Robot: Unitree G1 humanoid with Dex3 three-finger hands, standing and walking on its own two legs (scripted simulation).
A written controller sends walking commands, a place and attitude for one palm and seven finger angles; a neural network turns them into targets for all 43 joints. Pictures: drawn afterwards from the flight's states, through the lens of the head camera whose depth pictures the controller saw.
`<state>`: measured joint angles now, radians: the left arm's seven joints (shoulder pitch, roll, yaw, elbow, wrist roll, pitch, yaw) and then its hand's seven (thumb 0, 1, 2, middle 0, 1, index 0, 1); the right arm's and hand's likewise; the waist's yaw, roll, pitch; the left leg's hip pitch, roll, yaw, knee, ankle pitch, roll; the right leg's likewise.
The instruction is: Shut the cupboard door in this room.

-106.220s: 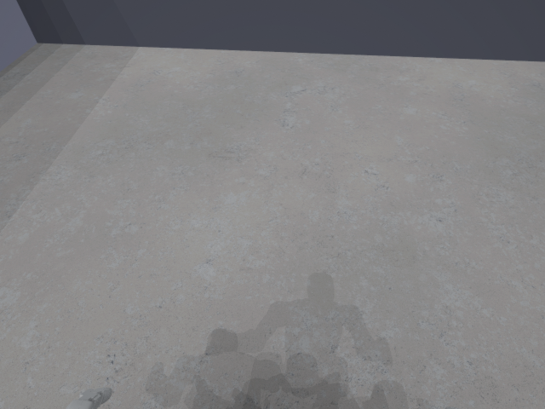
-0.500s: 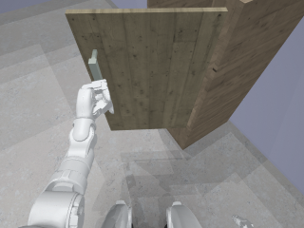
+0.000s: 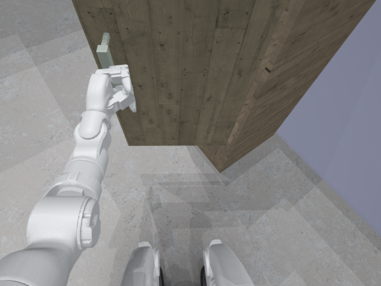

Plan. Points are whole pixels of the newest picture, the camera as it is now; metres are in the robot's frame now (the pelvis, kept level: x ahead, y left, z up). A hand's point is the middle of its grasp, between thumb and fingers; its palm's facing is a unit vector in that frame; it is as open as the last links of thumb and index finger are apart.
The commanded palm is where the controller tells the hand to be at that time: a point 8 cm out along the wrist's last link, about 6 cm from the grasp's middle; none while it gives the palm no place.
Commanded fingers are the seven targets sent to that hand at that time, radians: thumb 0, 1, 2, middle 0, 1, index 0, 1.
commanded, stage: push the door shut along its arc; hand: left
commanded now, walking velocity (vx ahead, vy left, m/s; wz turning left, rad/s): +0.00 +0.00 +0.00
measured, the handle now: (112, 69) +0.57 +0.14 +0.07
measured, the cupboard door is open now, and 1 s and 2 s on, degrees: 56 44 38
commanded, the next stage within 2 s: pull the fist back off the door in 1.00 s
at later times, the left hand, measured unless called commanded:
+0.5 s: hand (157, 72) +0.55 +0.04 +0.07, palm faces -0.26 -0.97 -0.04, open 3.1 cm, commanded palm +0.55 +0.09 +0.07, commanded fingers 0.00 0.90 0.90 -1.30 -1.50 -1.30 -1.50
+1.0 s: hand (160, 58) +0.59 +0.03 +0.07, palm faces -0.35 -0.94 -0.02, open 3.2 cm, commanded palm +0.61 +0.06 +0.07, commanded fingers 0.00 0.90 0.90 -1.30 -1.50 -1.30 -1.50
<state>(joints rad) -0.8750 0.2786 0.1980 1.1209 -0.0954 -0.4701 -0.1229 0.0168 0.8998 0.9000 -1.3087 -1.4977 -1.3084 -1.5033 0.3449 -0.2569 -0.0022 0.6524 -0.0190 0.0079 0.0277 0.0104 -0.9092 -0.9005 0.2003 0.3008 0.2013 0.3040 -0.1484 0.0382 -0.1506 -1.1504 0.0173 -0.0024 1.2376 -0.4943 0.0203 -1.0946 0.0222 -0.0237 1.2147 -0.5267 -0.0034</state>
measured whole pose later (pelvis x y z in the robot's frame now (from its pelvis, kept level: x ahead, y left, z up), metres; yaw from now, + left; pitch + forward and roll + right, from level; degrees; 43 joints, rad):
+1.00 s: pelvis -0.01 -0.02 -0.04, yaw -2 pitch +31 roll -4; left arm -1.38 0.57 0.26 1.37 0.01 -0.24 -0.34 0.04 0.86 0.92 -1.29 -1.50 -1.30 -1.50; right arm 0.39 -0.27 0.04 0.66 -0.03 -0.06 0.01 0.01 -0.91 -0.90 0.20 0.30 0.20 0.30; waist -0.30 0.07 -0.12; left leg -1.41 0.06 -0.05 1.38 -0.53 -0.01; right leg -1.34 0.07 -0.06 1.33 -0.54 -0.04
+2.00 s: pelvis +0.02 -0.02 +0.01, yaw +0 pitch +25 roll -1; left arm -0.90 0.12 0.15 1.10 0.05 -0.51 0.24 0.02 0.90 0.90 -1.30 -1.50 -1.30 -1.50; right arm 0.32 -0.25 -0.05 0.65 -0.08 0.04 0.10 0.01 -0.91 -0.90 0.20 0.30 0.20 0.30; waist -0.17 0.04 -0.16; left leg -1.13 0.03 -0.02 1.20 -0.51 -0.01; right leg -1.08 0.04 -0.03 1.20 -0.55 -0.03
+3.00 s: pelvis +0.05 +0.01 +0.11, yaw +1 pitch -1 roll -1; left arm 0.19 0.28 0.08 -0.13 -0.08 -0.02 0.06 0.02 0.90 0.90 -0.84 -1.00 -0.85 -1.01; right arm 0.16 -0.20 0.07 0.54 0.04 0.02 -0.07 0.01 -0.91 -0.90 0.20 0.30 0.20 0.30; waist 0.04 0.05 -0.03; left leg -0.21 -0.02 0.01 0.51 -0.28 0.03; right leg -0.16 0.00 0.00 0.48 -0.30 0.01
